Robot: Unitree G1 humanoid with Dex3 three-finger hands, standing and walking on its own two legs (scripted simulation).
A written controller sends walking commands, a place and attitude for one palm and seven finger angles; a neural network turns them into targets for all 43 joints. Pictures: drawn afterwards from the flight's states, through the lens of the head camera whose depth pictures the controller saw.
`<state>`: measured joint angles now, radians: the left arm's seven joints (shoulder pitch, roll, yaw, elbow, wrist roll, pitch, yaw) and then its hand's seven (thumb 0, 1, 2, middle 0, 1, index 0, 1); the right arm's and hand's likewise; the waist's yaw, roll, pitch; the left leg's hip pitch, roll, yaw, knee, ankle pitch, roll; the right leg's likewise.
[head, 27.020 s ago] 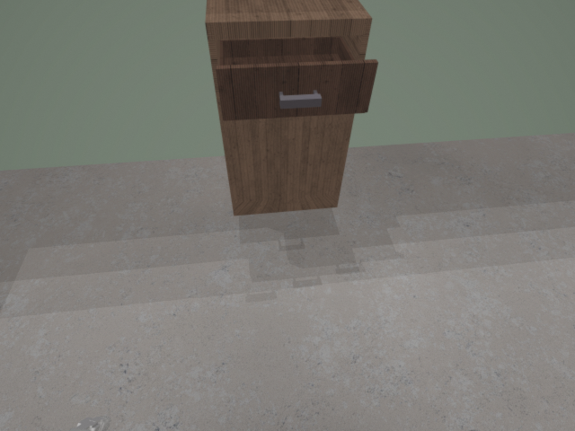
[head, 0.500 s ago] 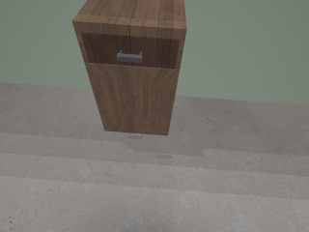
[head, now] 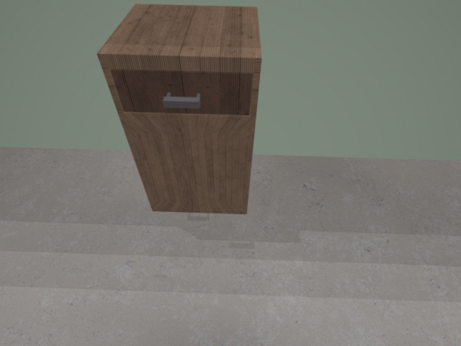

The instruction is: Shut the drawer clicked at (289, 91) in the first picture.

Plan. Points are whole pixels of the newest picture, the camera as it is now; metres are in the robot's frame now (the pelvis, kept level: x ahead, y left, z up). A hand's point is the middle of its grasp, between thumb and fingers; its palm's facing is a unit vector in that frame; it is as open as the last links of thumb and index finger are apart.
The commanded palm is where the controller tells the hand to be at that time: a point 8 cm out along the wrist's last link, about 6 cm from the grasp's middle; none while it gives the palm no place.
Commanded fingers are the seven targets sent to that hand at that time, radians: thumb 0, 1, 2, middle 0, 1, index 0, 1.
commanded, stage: let the arm hang, fingers relaxed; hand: left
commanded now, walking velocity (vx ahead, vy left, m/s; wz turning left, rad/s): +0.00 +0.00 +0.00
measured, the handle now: (182, 98) +0.84 +0.20 -0.05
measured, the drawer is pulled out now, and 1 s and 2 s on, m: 0.00 0.00 0.00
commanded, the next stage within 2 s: look to check the result in 0.12 s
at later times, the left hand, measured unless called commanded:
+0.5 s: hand out of the picture +0.03 +0.18 -0.17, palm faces +0.01 -0.98 -0.21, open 7.3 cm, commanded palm none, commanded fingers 0.00 0.90 0.90 -0.20 -0.30 -0.20 -0.30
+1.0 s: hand out of the picture +0.05 +0.20 -0.17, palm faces +0.00 -0.97 -0.23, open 7.3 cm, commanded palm none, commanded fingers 0.00 0.90 0.90 -0.20 -0.30 -0.20 -0.30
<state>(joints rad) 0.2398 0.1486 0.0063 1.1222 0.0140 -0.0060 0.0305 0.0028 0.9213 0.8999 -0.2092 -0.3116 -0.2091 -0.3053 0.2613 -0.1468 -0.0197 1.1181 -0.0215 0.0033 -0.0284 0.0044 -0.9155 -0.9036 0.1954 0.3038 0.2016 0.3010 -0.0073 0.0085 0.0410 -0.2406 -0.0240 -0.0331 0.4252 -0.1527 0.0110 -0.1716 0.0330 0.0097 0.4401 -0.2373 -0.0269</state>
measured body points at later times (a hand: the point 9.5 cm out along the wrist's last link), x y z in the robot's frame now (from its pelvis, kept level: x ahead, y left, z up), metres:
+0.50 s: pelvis +0.02 +0.00 +0.00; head +0.04 +0.00 +0.45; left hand +0.03 +0.23 -0.16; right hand +0.02 -0.23 -0.16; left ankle +0.05 +0.11 -0.74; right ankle +0.00 -0.10 -0.74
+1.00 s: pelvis +0.03 +0.00 +0.00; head +0.04 +0.00 +0.45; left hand +0.05 +0.25 -0.15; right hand +0.04 -0.23 -0.15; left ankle +0.05 +0.11 -0.74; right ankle +0.00 -0.10 -0.74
